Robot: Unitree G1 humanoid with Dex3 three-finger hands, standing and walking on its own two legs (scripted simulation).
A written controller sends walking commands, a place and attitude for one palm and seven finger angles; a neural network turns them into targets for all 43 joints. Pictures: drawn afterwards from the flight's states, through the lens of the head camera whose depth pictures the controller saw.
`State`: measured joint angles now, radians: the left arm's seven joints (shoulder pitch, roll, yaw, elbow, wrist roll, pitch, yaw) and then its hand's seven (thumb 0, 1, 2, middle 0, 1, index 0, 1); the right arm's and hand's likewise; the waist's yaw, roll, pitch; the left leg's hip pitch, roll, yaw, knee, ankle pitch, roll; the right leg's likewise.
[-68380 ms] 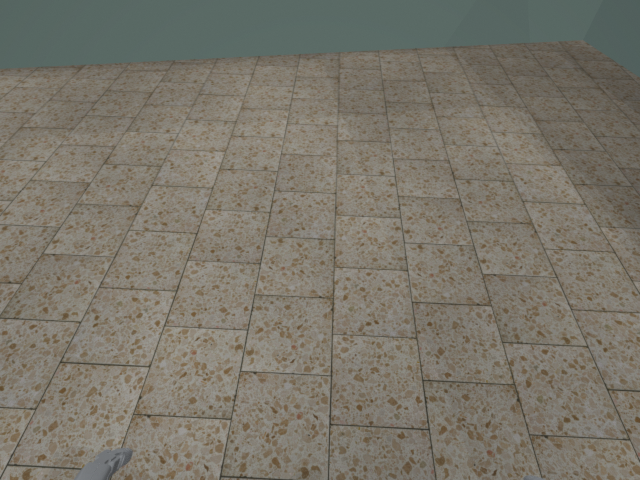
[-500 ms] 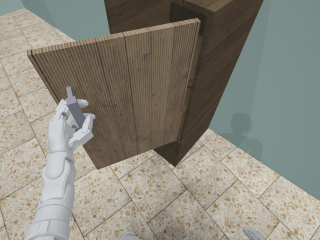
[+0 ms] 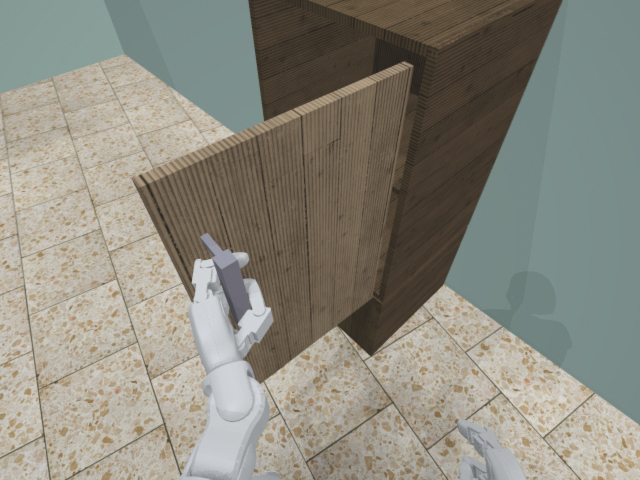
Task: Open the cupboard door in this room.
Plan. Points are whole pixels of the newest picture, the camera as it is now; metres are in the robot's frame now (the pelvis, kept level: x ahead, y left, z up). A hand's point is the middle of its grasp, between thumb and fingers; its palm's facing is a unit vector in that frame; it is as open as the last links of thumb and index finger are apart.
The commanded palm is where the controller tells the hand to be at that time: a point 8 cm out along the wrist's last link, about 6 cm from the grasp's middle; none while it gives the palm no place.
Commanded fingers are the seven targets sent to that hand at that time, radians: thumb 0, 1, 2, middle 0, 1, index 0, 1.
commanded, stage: pull the door open along its arc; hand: left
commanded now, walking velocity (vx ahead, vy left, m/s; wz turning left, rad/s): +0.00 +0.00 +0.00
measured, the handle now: (227, 283) +0.35 +0.14 +0.06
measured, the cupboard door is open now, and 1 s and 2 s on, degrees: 86 90 94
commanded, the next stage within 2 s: open thumb and fingers to let go in 0.06 s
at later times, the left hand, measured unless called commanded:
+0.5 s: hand (279, 319) +0.30 +0.07 +0.06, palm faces +0.43 -0.90 -0.01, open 8.8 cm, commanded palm +0.25 +0.11 +0.06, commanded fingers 0.00 -0.36 0.36 -0.31 -1.22 -0.31 -1.22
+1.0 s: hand (274, 319) +0.30 +0.07 +0.06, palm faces +0.37 -0.93 +0.00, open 14.5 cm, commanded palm +0.25 +0.11 +0.06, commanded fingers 0.00 -0.50 0.30 -0.15 -0.30 -0.15 -0.30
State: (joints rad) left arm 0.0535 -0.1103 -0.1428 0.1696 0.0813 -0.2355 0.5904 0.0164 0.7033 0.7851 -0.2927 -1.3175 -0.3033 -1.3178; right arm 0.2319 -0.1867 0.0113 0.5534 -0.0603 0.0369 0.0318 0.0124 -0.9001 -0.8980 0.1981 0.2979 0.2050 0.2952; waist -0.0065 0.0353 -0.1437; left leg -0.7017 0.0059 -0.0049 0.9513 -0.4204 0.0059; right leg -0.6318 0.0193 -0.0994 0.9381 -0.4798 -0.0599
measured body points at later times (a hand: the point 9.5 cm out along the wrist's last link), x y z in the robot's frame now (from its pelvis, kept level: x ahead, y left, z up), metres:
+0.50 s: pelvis +0.01 -0.03 +0.00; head +0.04 -0.05 +0.45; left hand +0.27 +0.11 +0.06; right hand +0.19 -0.24 -0.10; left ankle +0.03 +0.11 -0.68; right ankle +0.00 -0.08 -0.68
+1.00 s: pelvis +0.01 -0.01 +0.00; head +0.04 -0.02 +0.45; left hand +0.27 +0.12 +0.06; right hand +0.19 -0.22 -0.10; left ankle +0.03 +0.11 -0.68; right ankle +0.00 -0.08 -0.68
